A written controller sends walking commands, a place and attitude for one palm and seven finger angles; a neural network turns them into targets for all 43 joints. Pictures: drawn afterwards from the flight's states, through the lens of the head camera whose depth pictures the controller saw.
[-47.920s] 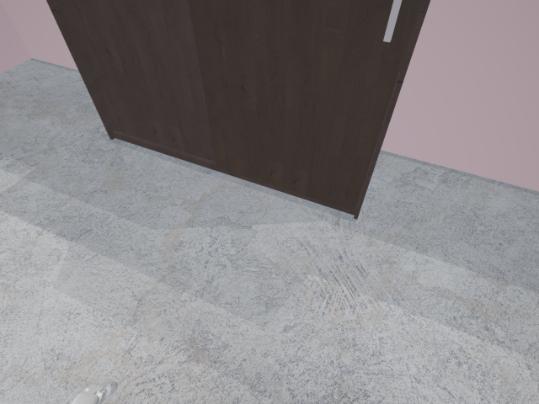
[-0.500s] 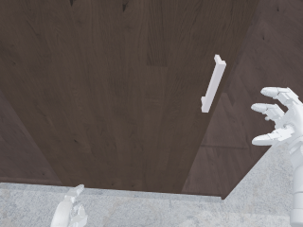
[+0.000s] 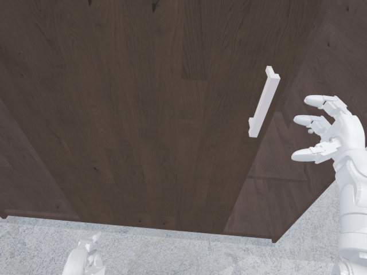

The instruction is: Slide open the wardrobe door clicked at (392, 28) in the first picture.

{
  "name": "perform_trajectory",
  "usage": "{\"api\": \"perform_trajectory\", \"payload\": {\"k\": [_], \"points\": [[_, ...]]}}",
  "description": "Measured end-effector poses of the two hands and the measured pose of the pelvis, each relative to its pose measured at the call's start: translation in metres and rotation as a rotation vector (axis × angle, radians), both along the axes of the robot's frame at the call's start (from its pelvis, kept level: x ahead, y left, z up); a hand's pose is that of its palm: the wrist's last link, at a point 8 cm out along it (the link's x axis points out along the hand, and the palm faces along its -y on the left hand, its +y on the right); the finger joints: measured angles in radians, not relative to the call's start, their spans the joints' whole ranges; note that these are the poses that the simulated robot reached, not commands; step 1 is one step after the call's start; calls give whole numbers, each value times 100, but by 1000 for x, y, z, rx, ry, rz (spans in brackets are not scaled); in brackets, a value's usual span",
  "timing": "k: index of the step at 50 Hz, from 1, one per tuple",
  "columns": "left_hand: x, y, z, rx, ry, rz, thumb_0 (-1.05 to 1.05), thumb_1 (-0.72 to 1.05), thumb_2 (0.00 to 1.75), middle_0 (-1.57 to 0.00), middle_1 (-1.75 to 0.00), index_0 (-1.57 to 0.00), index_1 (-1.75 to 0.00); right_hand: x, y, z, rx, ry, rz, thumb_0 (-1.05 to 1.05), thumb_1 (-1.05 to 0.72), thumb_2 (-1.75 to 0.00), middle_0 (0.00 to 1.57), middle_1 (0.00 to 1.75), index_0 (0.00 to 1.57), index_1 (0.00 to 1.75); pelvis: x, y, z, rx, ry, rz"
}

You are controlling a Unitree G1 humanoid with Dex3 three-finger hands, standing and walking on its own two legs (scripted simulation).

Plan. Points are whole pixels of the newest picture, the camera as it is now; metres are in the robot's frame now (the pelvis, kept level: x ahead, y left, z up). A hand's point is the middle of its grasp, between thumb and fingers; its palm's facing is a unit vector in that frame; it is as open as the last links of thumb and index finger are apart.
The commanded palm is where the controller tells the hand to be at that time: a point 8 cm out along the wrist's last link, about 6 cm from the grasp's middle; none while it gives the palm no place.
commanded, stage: move the hooked fingers beside the handle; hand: right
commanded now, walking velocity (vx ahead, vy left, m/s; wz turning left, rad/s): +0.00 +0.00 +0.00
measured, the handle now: (260, 103) +0.47 -0.15 +0.16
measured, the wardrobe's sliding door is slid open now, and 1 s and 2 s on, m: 0.28 0.28 0.28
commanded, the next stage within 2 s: feel for the door with the fingertips in 1.16 s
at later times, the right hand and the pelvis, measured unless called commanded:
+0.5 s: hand (295, 119) +0.41 -0.21 +0.18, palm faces +0.06 +1.00 +0.00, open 14.0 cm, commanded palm +0.37 -0.26 +0.17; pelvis +0.01 +0.00 +0.00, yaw +1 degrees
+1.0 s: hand (298, 123) +0.39 -0.21 +0.18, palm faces +0.07 +1.00 +0.01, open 14.0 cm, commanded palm +0.37 -0.26 +0.17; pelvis +0.00 +0.00 +0.00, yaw +1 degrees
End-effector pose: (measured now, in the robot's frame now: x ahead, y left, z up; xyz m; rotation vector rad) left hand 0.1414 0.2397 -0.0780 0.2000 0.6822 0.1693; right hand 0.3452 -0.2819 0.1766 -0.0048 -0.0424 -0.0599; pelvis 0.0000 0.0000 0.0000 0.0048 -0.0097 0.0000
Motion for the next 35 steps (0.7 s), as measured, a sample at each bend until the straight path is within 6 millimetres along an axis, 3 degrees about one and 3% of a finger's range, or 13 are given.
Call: {"api": "perform_trajectory", "payload": {"k": [21, 28, 35], "points": [[-34, 12, -14, 3, 129, 70, 1, 91, 90, -20, -30, -21, -30, 39, 19, -3, 11, 11, 5, -1, 50, -30, 30, 120, 30, 120, 6, -1, 0, 1, 30, 16], [-33, 11, -12, -12, 118, 80, 1, 91, 90, -20, -30, -21, -30, 32, 18, 0, 5, -18, -2, -1, 50, -30, 30, 120, 30, 120, 9, -1, 1, 0, 25, 28], [-20, 8, -9, -12, 89, 53, 1, 91, 90, -20, -30, -20, -30, 16, 16, -4, 3, 0, -9, -1, 50, -30, 30, 120, 30, 120, 6, -1, 1, 1, 10, 15]]}}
